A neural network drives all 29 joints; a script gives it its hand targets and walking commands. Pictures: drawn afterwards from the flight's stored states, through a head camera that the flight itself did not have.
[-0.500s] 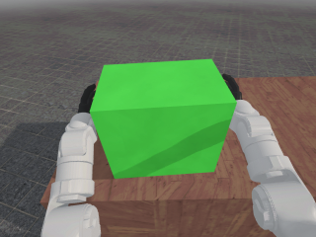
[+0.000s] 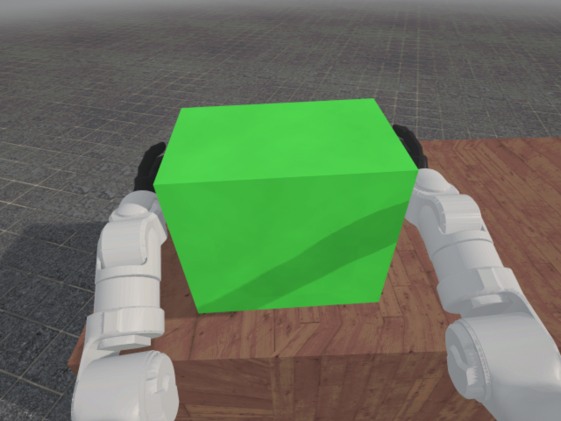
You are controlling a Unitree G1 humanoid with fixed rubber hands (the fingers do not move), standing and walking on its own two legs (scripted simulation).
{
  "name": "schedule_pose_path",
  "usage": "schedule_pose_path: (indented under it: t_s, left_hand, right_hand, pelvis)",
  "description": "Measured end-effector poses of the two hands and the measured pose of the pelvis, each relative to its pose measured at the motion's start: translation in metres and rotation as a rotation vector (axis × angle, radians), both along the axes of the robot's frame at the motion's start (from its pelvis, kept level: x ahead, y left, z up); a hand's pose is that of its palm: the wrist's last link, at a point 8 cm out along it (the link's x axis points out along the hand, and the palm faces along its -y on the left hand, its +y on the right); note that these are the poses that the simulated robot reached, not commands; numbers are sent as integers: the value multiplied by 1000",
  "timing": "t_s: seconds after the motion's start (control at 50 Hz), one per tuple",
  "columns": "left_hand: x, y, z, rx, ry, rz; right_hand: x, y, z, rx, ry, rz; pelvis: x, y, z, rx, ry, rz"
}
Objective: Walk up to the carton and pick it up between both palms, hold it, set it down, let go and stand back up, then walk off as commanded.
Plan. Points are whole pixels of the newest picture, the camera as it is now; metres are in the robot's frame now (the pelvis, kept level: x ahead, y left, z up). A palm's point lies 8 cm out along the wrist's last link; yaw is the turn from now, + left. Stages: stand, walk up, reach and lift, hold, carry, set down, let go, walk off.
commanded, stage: reach and lift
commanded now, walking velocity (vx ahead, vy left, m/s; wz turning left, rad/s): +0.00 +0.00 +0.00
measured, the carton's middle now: (283, 208) +0.39 +0.01 +0.17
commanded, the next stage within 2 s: hold in 0.38 s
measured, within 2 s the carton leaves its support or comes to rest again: neither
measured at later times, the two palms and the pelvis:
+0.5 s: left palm (141, 190) +0.37 +0.20 +0.22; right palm (414, 166) +0.39 -0.17 +0.23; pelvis +0.00 +0.00 +0.00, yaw +0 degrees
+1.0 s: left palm (130, 182) +0.35 +0.20 +0.25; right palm (421, 153) +0.38 -0.17 +0.26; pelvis -0.01 +0.00 +0.00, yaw +0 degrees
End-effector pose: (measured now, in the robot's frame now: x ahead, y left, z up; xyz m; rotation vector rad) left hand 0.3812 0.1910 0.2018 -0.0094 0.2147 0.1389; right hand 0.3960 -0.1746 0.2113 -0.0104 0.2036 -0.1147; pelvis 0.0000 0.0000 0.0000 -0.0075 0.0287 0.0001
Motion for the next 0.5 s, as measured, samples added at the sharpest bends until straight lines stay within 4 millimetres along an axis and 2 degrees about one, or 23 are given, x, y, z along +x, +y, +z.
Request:
schedule_pose_path:
  t_s: [0.26, 0.5]
  left_hand:
    - [-5, 4, 23, 7, -25, 2]
    - [-9, 5, 19, -2, 6, 3]
  right_hand:
    - [-5, 4, 23, -5, -27, 4]
    - [-7, 5, 22, -8, 3, 6]
  pelvis:
    - [-3, 0, 0, 0, -5, 2]
    - [-3, -1, 0, 0, -7, 3]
